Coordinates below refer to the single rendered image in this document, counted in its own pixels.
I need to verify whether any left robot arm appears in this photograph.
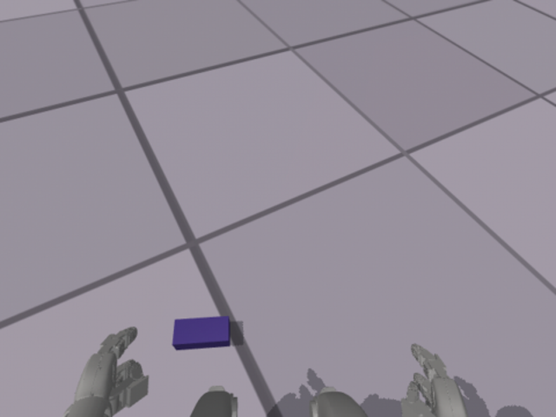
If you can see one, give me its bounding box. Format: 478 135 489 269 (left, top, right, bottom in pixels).
63 396 112 417

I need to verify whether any left robot hand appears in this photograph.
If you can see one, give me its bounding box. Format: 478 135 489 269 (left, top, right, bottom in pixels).
74 327 149 416

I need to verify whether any right robot hand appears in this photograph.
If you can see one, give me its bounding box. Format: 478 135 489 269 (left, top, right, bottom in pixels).
401 344 468 417

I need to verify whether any carton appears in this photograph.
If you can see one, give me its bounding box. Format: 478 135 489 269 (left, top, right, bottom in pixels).
172 316 230 350

